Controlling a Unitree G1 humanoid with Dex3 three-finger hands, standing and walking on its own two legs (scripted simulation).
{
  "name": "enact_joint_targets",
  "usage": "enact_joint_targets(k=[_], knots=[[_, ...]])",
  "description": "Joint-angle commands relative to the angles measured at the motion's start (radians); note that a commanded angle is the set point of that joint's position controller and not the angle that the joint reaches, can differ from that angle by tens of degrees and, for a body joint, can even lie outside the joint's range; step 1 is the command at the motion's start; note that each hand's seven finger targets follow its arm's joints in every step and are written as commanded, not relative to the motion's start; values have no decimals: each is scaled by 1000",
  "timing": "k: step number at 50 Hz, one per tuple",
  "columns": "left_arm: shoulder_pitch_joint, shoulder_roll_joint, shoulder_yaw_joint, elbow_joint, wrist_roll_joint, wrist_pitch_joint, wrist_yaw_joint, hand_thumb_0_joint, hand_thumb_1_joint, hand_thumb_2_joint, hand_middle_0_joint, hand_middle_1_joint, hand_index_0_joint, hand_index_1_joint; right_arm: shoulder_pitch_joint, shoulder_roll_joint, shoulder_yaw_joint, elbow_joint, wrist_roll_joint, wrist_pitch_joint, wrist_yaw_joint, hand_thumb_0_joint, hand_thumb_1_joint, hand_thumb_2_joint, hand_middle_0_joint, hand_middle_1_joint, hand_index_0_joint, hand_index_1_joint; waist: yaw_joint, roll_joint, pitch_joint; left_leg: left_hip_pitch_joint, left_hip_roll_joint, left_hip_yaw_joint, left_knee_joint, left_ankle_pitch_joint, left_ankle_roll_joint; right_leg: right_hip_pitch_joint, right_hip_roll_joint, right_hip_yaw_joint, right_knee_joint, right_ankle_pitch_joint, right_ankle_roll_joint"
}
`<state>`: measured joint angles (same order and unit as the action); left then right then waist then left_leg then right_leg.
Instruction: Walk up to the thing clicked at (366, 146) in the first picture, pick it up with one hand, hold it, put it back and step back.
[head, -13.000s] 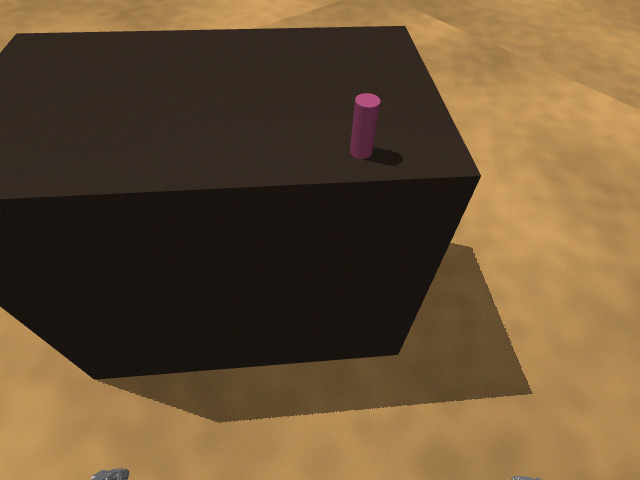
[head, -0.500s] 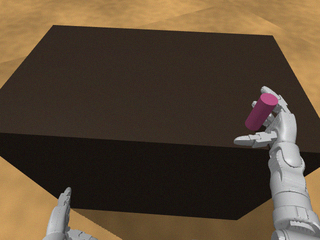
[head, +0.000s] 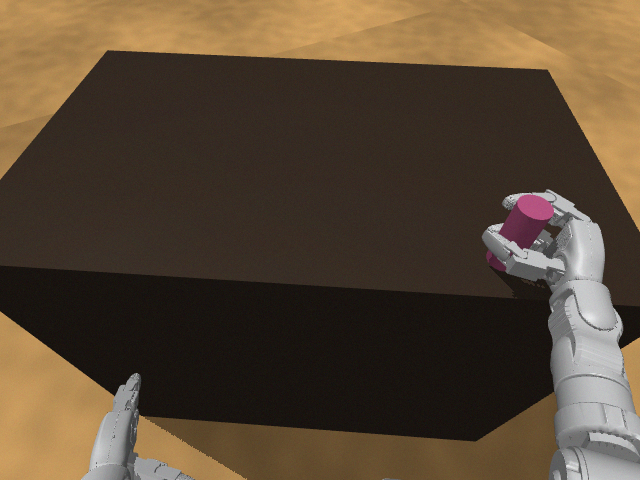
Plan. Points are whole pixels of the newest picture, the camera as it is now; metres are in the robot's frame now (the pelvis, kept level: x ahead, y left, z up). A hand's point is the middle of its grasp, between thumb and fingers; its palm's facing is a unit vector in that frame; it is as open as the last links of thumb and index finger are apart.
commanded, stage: settle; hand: right
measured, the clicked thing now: (516, 235) +0.38 -0.23 +0.09
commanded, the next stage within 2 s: lift in 0.88 s
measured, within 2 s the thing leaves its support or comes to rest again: leaves its support in 0.24 s
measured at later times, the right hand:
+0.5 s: hand (538, 215) +0.37 -0.23 +0.14, palm faces +0.19 +0.98 +0.01, open 5.0 cm
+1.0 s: hand (546, 196) +0.37 -0.23 +0.17, palm faces +0.18 +0.98 +0.00, open 5.0 cm
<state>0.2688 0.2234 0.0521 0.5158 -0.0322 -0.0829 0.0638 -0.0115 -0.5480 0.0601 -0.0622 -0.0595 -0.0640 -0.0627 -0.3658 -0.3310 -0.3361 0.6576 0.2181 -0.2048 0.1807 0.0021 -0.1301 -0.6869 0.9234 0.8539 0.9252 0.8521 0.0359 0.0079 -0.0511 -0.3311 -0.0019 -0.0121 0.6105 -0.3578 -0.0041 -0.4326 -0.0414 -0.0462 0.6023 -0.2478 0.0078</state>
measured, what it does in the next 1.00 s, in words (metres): stands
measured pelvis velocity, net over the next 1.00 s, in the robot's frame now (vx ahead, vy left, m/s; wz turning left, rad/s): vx -0.01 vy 0.00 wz -0.01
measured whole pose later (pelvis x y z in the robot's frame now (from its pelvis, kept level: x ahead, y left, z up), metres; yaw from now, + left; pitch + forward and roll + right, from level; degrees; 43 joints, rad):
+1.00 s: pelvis -0.01 +0.00 +0.01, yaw -1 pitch +1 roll +0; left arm 0.25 0.23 0.06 0.59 -0.03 -0.14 0.09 -0.01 -0.57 0.07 -0.06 -0.06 -0.06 -0.07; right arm -0.45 -0.35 -0.32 0.49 0.21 0.08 0.13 0.02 -0.25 -1.04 1.00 1.11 1.01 1.15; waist 0.01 -0.03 -0.04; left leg -0.21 0.00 0.00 0.51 -0.31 0.00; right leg -0.31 -0.03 -0.04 0.49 -0.19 0.01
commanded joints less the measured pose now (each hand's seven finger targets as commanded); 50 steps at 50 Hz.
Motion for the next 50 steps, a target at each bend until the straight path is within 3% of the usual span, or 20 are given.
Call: enact_joint_targets(k=[1, 3, 4, 10, 11, 13, 17, 19, 23, 26, 27, 29, 34, 38, 41, 44, 46, 48, 49, 50], knots=[[-66, 73, -10, -152, -2, -56, 4, 0, -574, 60, -72, -63, -67, -68, -398, -207, -41, -276, 13, -75, -15, 0, -592, -1033, 1151, 1099, 1145, 1099, -21, -71, -278, -18, -20, 24, -94, 285, 6, 262, 13, 14, -57, 209, -20], [-78, 165, 80, -149, 1, -58, 22, 0, -575, 61, -73, -61, -67, -67, -395, -269, -77, -287, 8, -71, -36, 0, -603, -1052, 1163, 1116, 1159, 1117, -19, -62, -304, 10, -13, 17, -100, 300, 1, 269, 21, 11, -57, 208, -24], [-61, 184, 90, -152, 4, -57, 24, 0, -573, 61, -74, -63, -69, -68, -412, -269, -69, -316, 6, -67, -42, 0, -630, -1063, 1182, 1128, 1177, 1129, -8, -56, -318, 12, -13, 16, -106, 302, -2, 286, 22, 10, -63, 204, -26], [-88, 119, 28, -168, -2, -67, 28, 0, -588, 73, -72, -60, -63, -70, -383, -209, -30, -312, -1, -18, -65, 0, -693, -1080, 1256, 1164, 1246, 1165, -17, -51, -274, 15, -15, 25, -124, 311, 2, 307, 17, 14, -80, 223, -23], [-99, 174, 78, -199, -2, -67, 36, 0, -579, 67, -71, -60, -64, -68, -407, -265, -63, -341, -2, -11, -69, 0, -717, -1076, 1287, 1172, 1274, 1173, -5, -38, -291, 14, -16, 24, -131, 306, 3, 321, 13, 15, -86, 215, -24], [-22, 82, 6, -92, -1, -56, 23, 0, -569, 60, -68, -59, -61, -66, -406, -190, -7, -352, 3, 10, -57, 0, -786, -1140, 1290, 1216, 1276, 1217, -16, -100, -240, 5, -16, 28, -130, 308, 7, 306, 15, 13, -100, 223, -18], [-75, 201, 108, -141, -2, -67, 36, 0, -573, 61, -69, -58, -61, -66, -459, -272, -54, -375, 6, 59, -56, 0, -846, -1208, 1342, 1281, 1329, 1281, -2, -39, -279, 31, -11, 26, -144, 358, -3, 332, 19, 12, -96, 256, -29], [-59, 78, 7, -95, -9, -64, 18, 0, -570, 60, -66, -58, -60, -64, -420, -198, -19, -342, 11, 78, -48, 0, -819, -1195, 1349, 1279, 1338, 1279, -24, -51, -198, 23, -10, 27, -155, 304, -2, 284, 23, 9, -111, 207, -26], [-109, 166, 78, -161, -6, -76, 31, 0, -573, 61, -64, -55, -58, -62, -470, -261, -53, -387, 10, 92, -54, 0, -783, -1152, 1333, 1245, 1320, 1246, -8, -23, -257, 40, -9, 25, -171, 264, -2, 320, 24, 11, -124, 166, -27], [-83, 126, 48, -130, -10, -79, 31, 0, -574, 61, -63, -56, -57, -62, -479, -248, -46, -436, 17, 105, -46, 0, -790, -1150, 1314, 1235, 1301, 1236, -21, -36, -280, 56, -3, 21, -170, 310, -5, 347, 28, 9, -121, 212, -28], [-115, 179, 92, -178, -11, -84, 39, 0, -573, 61, -63, -55, -56, -62, -482, -281, -67, -416, 15, 111, -51, 0, -794, -1168, 1315, 1248, 1303, 1249, -7, -21, -307, 62, -6, 24, -167, 337, -5, 364, 25, 11, -116, 237, -30], [-89, 127, 40, -149, -8, -84, 34, 0, -576, 63, -62, -55, -55, -64, -482, -227, -31, -422, 13, 125, -50, 0, -813, -1169, 1315, 1247, 1300, 1248, -15, -34, -270, 53, -7, 29, -170, 322, -3, 364, 25, 11, -127, 221, -26], [-73, 144, 65, -84, -7, -86, 38, 0, -577, 62, -62, -55, -54, -63, -496, -278, -59, -401, 6, 160, -56, 0, -850, -1200, 1337, 1276, 1321, 1276, -19, -68, -228, 38, -5, 27, -182, 313, -1, 350, 26, 9, -136, 214, -26], [-110, 117, 36, -96, -6, -94, 30, 0, -577, 61, -61, -55, -54, -63, -512, -258, -42, -418, 4, 174, -49, 0, -840, -1226, 1341, 1297, 1329, 1298, -23, -68, -247, 48, -10, 32, -181, 314, 3, 361, 20, 13, -140, 222, -23], [-105, 183, 98, -94, -3, -99, 39, 0, -583, 65, -61, -52, -52, -63, -526, -284, -56, -436, 7, 189, -49, 0, -869, -1250, 1343, 1312, 1331, 1312, -11, -35, -256, 55, -6, 28, -191, 318, -4, 362, 28, 12, -142, 213, -30], [-100, 87, 21, -54, -5, -104, 28, 0, -586, 66, -61, -51, -51, -62, -507, -241, -35, -407, 6, 199, -49, 0, -876, -1260, 1344, 1317, 1333, 1318, -28, -32, -203, 47, -5, 26, -200, 267, -4, 326, 31, 9, -151, 167, -29], [-144, 155, 70, -106, -5, -113, 37, 0, -580, 62, -60, -51, -51, -60, -528, -297, -74, -416, 9, 201, -53, 0, -883, -1239, 1347, 1305, 1332, 1305, -24, -23, -239, 56, -3, 23, -202, 265, -3, 346, 30, 10, -148, 166, -30], [-101, 135, 51, -94, -1, -115, 33, 0, -581, 61, -60, -51, -51, -60, -563, -262, -36, -454, 3, 207, -49, 0, -886, -1257, 1336, 1312, 1323, 1313, -11, -41, -283, 60, -5, 25, -194, 303, -3, 381, 30, 10, -151, 197, -29], [-118, 155, 65, -102, -3, -117, 36, 0, -578, 60, -59, -51, -51, -60, -534, -299, -74, -422, 6, 211, -53, 0, -904, -1270, 1353, 1328, 1339, 1329, -27, -24, -255, 63, -5, 28, -195, 303, -2, 364, 28, 12, -145, 202, -28], [-127, 156, 73, -93, -3, -117, 36, 0, -549, 45, -56, -60, -58, -59, -532, -285, -62, -438, 8, 211, -51, 0, -824, -1224, 1358, 1319, 1340, 1319, -30, -40, -260, 67, -5, 28, -195, 297, -1, 363, 29, 12, -149, 197, -26]])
